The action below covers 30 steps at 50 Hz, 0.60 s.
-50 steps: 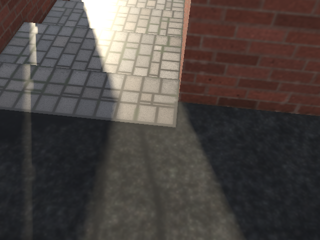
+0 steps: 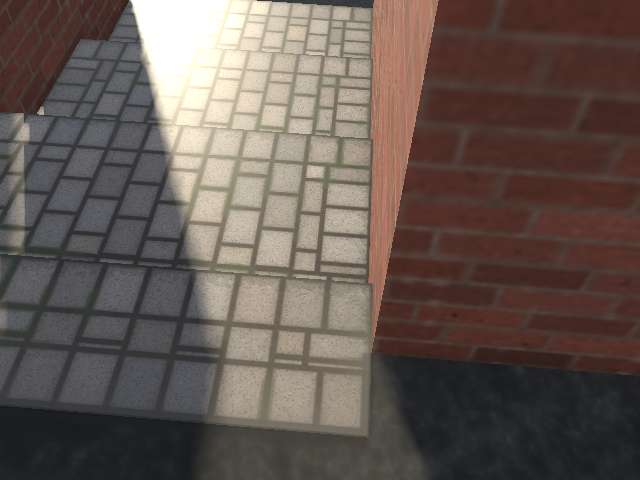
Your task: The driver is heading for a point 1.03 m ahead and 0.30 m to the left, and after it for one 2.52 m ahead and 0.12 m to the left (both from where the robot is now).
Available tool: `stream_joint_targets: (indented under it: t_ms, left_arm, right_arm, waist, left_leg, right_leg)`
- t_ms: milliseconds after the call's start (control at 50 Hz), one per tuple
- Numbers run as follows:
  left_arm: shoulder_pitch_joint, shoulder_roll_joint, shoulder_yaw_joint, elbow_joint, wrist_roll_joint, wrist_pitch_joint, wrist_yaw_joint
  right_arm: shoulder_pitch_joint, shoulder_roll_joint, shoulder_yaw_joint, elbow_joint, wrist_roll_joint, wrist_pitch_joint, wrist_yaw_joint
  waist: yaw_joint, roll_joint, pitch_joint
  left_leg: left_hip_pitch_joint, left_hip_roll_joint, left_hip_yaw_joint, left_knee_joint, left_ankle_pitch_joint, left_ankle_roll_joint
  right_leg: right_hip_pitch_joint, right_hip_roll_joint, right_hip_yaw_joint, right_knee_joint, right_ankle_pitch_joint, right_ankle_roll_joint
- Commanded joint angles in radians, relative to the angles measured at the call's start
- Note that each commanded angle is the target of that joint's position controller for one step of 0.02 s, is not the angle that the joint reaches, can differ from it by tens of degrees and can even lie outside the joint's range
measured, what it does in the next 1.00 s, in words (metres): walks ahead, turning left: right foot, then left foot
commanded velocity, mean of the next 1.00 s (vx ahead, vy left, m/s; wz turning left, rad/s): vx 0.50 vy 0.00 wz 0.42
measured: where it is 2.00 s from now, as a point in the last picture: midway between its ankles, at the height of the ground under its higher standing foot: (175, 299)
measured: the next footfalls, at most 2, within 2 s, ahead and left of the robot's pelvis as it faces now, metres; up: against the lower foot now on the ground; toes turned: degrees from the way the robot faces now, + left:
right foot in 0.26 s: +0.32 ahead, -0.16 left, +0.00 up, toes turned +3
left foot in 0.76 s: +0.53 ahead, +0.19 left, +0.00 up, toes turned +23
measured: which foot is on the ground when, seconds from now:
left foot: down 0.00-0.28, up 0.30-0.74, down 0.76-1.00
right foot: up 0.00-0.24, down 0.26-0.80, up 0.82-1.00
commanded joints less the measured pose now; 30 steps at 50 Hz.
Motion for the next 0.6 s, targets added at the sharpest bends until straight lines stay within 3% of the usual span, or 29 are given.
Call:
stream_joint_targets:
  t_ms: [20,80,160,220,240,260,280,300,320,340,360,380,400,420,440,460,500,520,540,560,580,600]
  left_arm:
    - [-0.008,0.048,0.010,-0.058,0.003,-0.008,-0.003]
    - [-0.121,0.030,-0.003,-0.087,0.007,-0.018,-0.016]
    - [-0.200,0.065,0.001,-0.120,0.000,-0.034,-0.030]
    - [-0.126,0.096,0.015,-0.101,-0.006,-0.049,-0.044]
    - [-0.034,0.117,0.030,-0.064,0.003,-0.050,-0.041]
    - [0.120,0.177,0.053,-0.029,0.015,-0.051,-0.030]
    - [0.241,0.277,0.076,-0.009,0.033,-0.046,-0.015]
    - [0.293,0.238,0.070,0.006,0.029,-0.043,-0.013]
    - [0.230,0.172,0.048,-0.004,0.020,-0.045,-0.010]
    - [0.169,0.126,0.035,-0.005,0.009,-0.049,-0.001]
    - [0.154,-0.069,-0.044,0.002,0.085,-0.063,0.014]
    - [0.110,-0.097,-0.055,-0.005,0.078,-0.064,0.022]
    - [0.062,-0.074,-0.054,-0.028,0.069,-0.057,0.026]
    - [0.039,-0.049,-0.048,-0.032,0.075,-0.052,0.022]
    - [0.049,-0.009,-0.035,-0.032,0.070,-0.050,0.022]
    - [0.057,0.012,-0.029,-0.025,0.081,-0.050,0.022]
    - [0.093,0.066,-0.015,0.008,0.094,-0.053,0.034]
    - [0.128,0.066,-0.016,0.027,0.096,-0.053,0.030]
    - [0.151,0.071,-0.015,0.055,0.109,-0.059,0.014]
    - [0.167,0.072,-0.011,0.069,0.104,-0.063,0.000]
    - [0.159,0.071,-0.009,0.077,0.107,-0.069,-0.013]
    - [0.126,0.067,-0.007,0.069,0.105,-0.073,-0.022]
  right_arm:
    - [-0.066,-0.156,-0.036,-0.069,0.004,-0.016,-0.012]
    - [-0.016,-0.186,-0.043,-0.048,0.007,-0.012,-0.014]
    - [0.021,-0.208,-0.057,-0.023,0.031,0.008,-0.017]
    - [0.016,-0.210,-0.063,-0.017,0.024,0.025,-0.022]
    - [0.019,-0.201,-0.061,-0.013,0.027,0.032,-0.020]
    - [0.004,-0.156,-0.042,-0.025,0.012,0.034,-0.020]
    - [0.083,-0.059,-0.012,-0.067,0.004,0.016,-0.016]
    - [0.067,-0.062,-0.006,-0.072,0.022,0.007,-0.016]
    - [0.003,-0.160,-0.030,-0.078,0.047,0.006,-0.016]
    - [-0.060,-0.159,-0.031,-0.097,0.058,0.008,-0.019]
    - [-0.007,-0.057,0.002,-0.034,-0.078,-0.030,0.005]
    - [-0.018,-0.031,0.006,-0.033,-0.101,-0.037,0.019]
    - [-0.019,-0.016,0.008,-0.039,-0.094,-0.037,0.037]
    - [-0.012,-0.031,0.002,-0.020,-0.077,-0.038,0.055]
    - [-0.027,-0.046,-0.003,-0.029,-0.056,-0.036,0.062]
    - [-0.047,-0.050,-0.002,-0.025,-0.049,-0.033,0.071]
    - [-0.155,-0.014,0.015,-0.056,-0.051,-0.024,0.076]
    - [-0.186,-0.002,0.025,-0.063,-0.048,-0.012,0.079]
    - [-0.190,0.011,0.031,-0.065,-0.056,-0.004,0.083]
    - [-0.185,0.006,0.031,-0.066,-0.055,0.004,0.078]
    - [-0.179,0.000,0.031,-0.063,-0.061,0.012,0.077]
    - [-0.189,-0.020,0.025,-0.073,-0.055,0.016,0.070]
  waist:
    - [0.032,0.091,-0.012]
    - [-0.016,0.080,0.010]
    - [-0.028,0.084,0.036]
    - [0.026,0.099,-0.008]
    - [0.075,0.088,-0.058]
    - [0.146,0.075,-0.195]
    - [0.142,-0.125,-0.369]
    - [0.163,-0.226,-0.458]
    - [0.169,-0.101,-0.322]
    - [0.148,-0.082,-0.215]
    - [0.103,-0.169,-0.104]
    - [0.070,-0.110,-0.060]
    - [0.038,-0.079,-0.066]
    - [0.027,-0.048,-0.069]
    - [0.028,-0.037,-0.072]
    - [0.031,-0.033,-0.073]
    - [0.070,-0.002,-0.028]
    - [0.084,0.000,-0.024]
    - [0.074,-0.007,-0.016]
    - [0.067,0.007,-0.019]
    - [0.052,-0.024,-0.018]
    - [0.043,-0.038,-0.017]
  left_leg:
    - [0.003,0.242,-0.155,-0.178,0.221,0.154]
    - [0.001,0.220,-0.109,-0.179,0.189,0.135]
    - [0.115,0.276,-0.189,-0.100,0.139,0.133]
    - [0.151,0.306,-0.244,0.007,0.207,0.112]
    - [0.129,0.264,-0.221,0.114,0.325,0.085]
    - [0.019,0.195,-0.177,0.339,0.293,0.048]
    - [-0.338,0.061,-0.088,0.696,-0.055,-0.032]
    - [-0.507,0.009,-0.161,0.912,-0.474,-0.053]
    - [-0.589,0.071,-0.209,0.986,-0.419,-0.044]
    - [-0.616,0.121,-0.169,0.980,-0.324,-0.033]
    - [-0.618,0.128,-0.188,0.996,-0.213,-0.001]
    - [-0.588,0.151,-0.177,0.972,-0.161,0.004]
    - [-0.534,0.161,-0.167,0.940,-0.144,-0.002]
    - [-0.517,0.164,-0.160,0.906,-0.137,-0.010]
    - [-0.510,0.166,-0.144,0.864,-0.121,-0.033]
    - [-0.519,0.173,-0.131,0.816,-0.082,-0.053]
    - [-0.518,0.191,-0.066,0.638,0.001,-0.093]
    - [-0.501,0.184,-0.054,0.567,0.047,-0.096]
    - [-0.502,0.192,-0.079,0.506,0.110,-0.085]
    - [-0.490,0.184,-0.088,0.466,0.152,-0.069]
    - [-0.476,0.164,-0.078,0.442,0.172,-0.054]
    - [-0.476,0.153,-0.076,0.438,0.178,-0.042]
  right_leg:
    - [-0.006,-0.021,0.006,-0.163,0.169,0.020]
    - [0.073,0.018,-0.025,-0.360,0.287,0.025]
    - [0.055,0.039,0.013,-0.486,0.233,0.016]
    - [0.182,0.068,0.000,-0.536,0.156,-0.014]
    - [0.318,0.093,-0.029,-0.561,0.149,-0.042]
    - [0.581,0.031,0.016,-0.515,0.172,-0.097]
    - [0.990,-0.221,0.330,-0.485,0.172,-0.227]
    - [1.049,-0.316,0.628,-0.621,-0.007,-0.296]
    - [0.943,-0.287,0.542,-0.673,-0.143,-0.252]
    - [0.829,-0.267,0.431,-0.702,-0.177,-0.221]
    - [0.650,-0.196,0.363,-0.763,-0.245,-0.247]
    - [0.558,-0.196,0.293,-0.792,-0.142,-0.238]
    - [0.488,-0.183,0.222,-0.806,-0.003,-0.242]
    - [0.474,-0.177,0.159,-0.830,0.038,-0.245]
    - [0.469,-0.173,0.102,-0.838,0.116,-0.253]
    - [0.481,-0.169,0.044,-0.852,0.146,-0.255]
    - [0.452,-0.168,-0.060,-0.905,0.126,-0.249]
    - [0.464,-0.170,-0.095,-0.911,0.144,-0.251]
    - [0.475,-0.192,-0.117,-0.906,0.207,-0.247]
    - [0.493,-0.213,-0.132,-0.901,0.262,-0.251]
    - [0.511,-0.213,-0.154,-0.883,0.302,-0.255]
    - [0.528,-0.219,-0.166,-0.867,0.322,-0.248]
Velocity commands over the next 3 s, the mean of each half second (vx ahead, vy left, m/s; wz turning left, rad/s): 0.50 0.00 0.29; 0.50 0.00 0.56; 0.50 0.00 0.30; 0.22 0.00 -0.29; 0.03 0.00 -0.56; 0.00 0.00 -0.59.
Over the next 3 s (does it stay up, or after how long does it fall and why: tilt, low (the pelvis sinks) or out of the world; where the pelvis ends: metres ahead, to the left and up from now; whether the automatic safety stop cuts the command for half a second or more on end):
stays up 0.85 0.32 -0.01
